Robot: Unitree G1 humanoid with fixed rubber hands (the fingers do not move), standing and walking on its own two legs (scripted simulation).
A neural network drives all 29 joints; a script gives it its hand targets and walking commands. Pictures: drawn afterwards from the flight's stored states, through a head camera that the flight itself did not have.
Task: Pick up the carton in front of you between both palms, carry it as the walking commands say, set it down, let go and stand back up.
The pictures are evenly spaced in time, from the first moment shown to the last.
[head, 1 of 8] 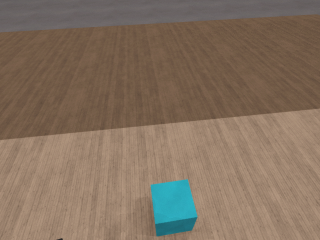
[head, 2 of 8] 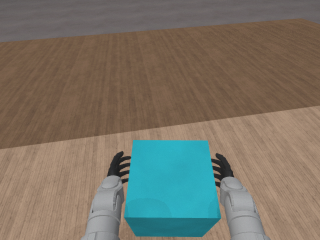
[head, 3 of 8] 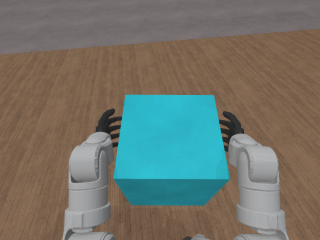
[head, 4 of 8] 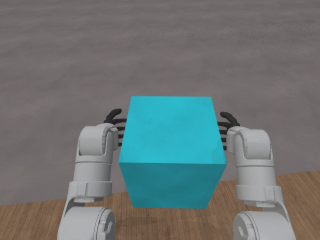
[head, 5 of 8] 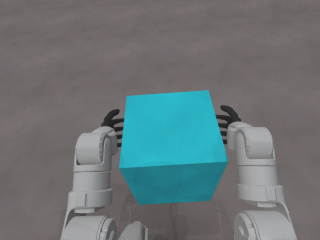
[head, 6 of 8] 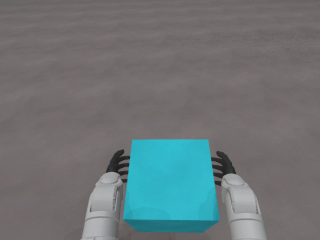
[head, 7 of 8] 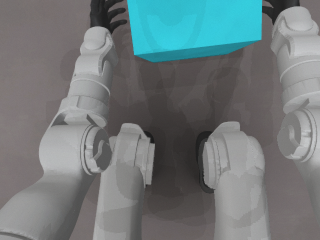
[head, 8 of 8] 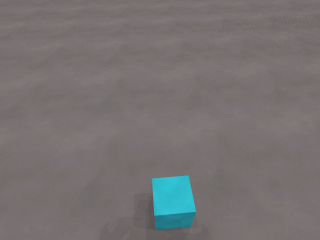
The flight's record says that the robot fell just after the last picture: no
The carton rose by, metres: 0.68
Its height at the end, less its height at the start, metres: -0.25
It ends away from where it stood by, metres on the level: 5.97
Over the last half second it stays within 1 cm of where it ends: yes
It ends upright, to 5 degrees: yes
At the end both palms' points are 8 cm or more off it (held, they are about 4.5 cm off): yes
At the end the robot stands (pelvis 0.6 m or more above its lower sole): yes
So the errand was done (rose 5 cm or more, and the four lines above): yes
